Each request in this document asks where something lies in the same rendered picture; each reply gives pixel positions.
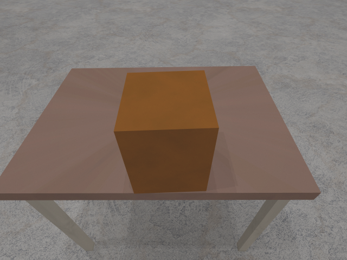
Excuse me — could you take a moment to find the carton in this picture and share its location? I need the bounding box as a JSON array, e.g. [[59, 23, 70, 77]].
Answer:
[[114, 70, 219, 194]]

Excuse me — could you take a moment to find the table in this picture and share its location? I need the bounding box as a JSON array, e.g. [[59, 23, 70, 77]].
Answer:
[[0, 66, 321, 251]]

